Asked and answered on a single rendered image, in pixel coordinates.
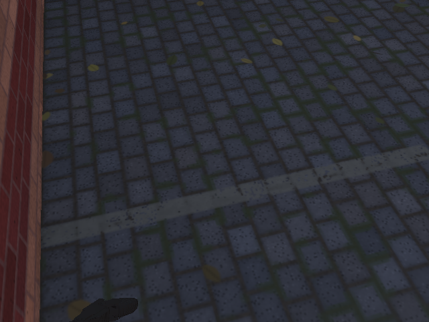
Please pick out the robot left hand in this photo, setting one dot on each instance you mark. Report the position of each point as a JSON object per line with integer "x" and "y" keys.
{"x": 106, "y": 311}

